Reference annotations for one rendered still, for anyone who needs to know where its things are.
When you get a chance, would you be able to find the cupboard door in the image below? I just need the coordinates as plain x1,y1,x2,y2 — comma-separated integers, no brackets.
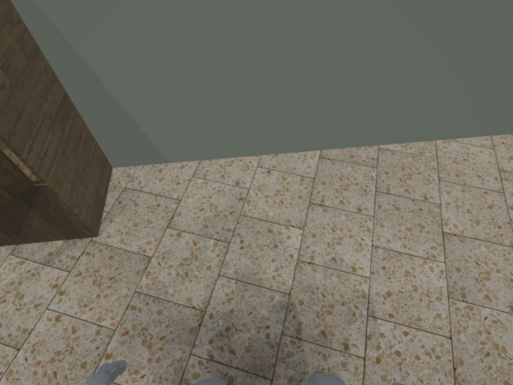
0,149,34,205

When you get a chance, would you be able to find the left robot hand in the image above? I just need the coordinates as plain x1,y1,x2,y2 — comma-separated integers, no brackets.
83,360,127,385

